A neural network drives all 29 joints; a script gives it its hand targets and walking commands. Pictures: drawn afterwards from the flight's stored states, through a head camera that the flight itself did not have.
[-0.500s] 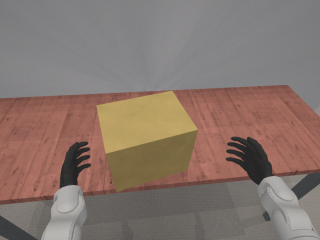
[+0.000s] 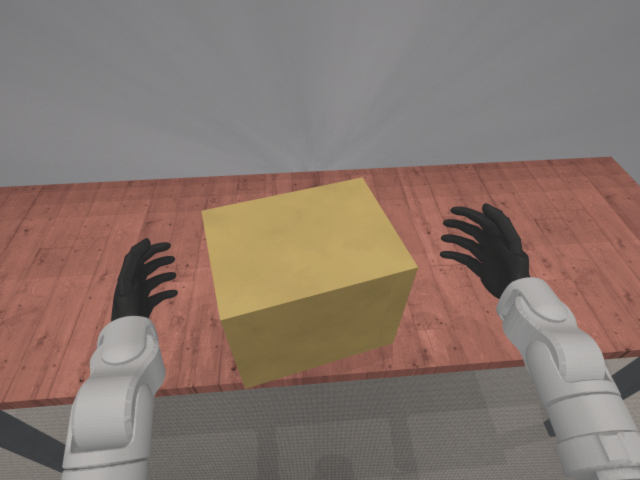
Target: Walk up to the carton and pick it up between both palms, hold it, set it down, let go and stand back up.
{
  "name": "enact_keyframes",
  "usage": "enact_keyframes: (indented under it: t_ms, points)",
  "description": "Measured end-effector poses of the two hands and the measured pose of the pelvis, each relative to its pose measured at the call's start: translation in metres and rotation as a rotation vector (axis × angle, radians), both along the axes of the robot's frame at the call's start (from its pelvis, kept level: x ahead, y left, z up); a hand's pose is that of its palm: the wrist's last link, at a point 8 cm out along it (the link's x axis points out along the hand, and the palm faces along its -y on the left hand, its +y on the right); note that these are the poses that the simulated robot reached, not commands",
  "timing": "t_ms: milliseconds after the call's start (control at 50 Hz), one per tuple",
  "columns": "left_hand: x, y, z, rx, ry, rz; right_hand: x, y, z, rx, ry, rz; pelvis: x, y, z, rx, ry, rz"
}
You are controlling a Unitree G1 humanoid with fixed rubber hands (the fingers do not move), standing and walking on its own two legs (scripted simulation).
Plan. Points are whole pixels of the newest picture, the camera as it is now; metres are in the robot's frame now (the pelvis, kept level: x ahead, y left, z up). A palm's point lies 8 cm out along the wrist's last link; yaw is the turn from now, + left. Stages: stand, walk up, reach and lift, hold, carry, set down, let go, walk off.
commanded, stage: reach and lift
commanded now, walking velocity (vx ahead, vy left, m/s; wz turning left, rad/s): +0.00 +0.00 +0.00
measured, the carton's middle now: (304, 281) +0.41 +0.05 +0.00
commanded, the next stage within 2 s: none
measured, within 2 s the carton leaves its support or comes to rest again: neither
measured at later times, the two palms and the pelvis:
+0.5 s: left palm (142, 265) +0.34 +0.23 +0.12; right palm (484, 212) +0.42 -0.17 +0.14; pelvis -0.01 -0.01 +0.00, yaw +0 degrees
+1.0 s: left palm (155, 308) +0.33 +0.24 +0.04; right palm (472, 246) +0.42 -0.18 +0.07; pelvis -0.01 +0.00 +0.00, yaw +0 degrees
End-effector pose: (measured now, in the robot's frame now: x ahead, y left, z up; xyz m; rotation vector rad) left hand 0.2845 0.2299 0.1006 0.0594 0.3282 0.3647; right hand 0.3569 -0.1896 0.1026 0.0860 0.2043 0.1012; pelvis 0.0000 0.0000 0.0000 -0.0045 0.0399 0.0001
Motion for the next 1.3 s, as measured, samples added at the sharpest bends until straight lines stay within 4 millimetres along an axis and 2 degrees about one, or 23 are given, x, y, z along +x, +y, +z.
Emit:
enact_keyframes:
  t_ms: [100,160,260,360,580,760,840,1020,1180,1300]
  points:
    - [-0.005,0.000,0.005,-0.002,0.008,-0.005,0.001,0.000,0.001,-0.001,0.034,-0.009,-0.008,0.001,0.000,-0.003,-0.010,-0.001]
    - [-0.002,-0.001,0.013,-0.010,-0.017,-0.008,0.004,0.001,0.008,-0.011,0.045,-0.004,-0.013,-0.001,0.000,-0.002,-0.018,-0.002]
    - [0.013,0.003,0.028,-0.012,-0.061,0.009,0.016,0.010,0.035,-0.033,0.015,0.017,-0.021,-0.005,-0.002,0.003,-0.027,-0.003]
    - [0.032,0.004,0.025,-0.030,-0.020,0.021,0.036,0.015,0.043,-0.044,0.067,0.022,-0.021,-0.007,-0.002,0.005,-0.025,-0.003]
    - [0.062,0.005,0.014,-0.026,0.016,0.008,0.070,0.024,0.031,-0.043,0.093,0.049,-0.004,-0.005,-0.001,0.004,0.024,-0.001]
    - [0.070,0.008,0.018,-0.007,-0.022,-0.039,0.082,0.038,0.015,-0.045,0.066,0.072,0.002,0.001,0.000,-0.003,0.044,0.000]
    - [0.065,0.011,0.000,-0.034,-0.007,-0.047,0.079,0.031,-0.003,-0.079,0.102,0.041,0.000,0.002,0.000,-0.004,0.043,0.000]
    - [0.041,0.010,-0.066,-0.070,0.009,-0.023,0.064,0.011,-0.035,-0.137,0.095,0.009,-0.008,0.000,-0.003,-0.002,0.069,-0.002]
    - [0.035,0.014,-0.073,-0.034,-0.073,0.034,0.066,0.014,-0.050,-0.125,0.079,0.045,-0.013,-0.004,-0.009,-0.003,0.172,-0.009]
    - [0.040,0.010,-0.082,-0.031,-0.042,0.029,0.070,0.014,-0.057,-0.107,0.088,0.052,-0.009,-0.007,-0.012,0.000,0.194,-0.010]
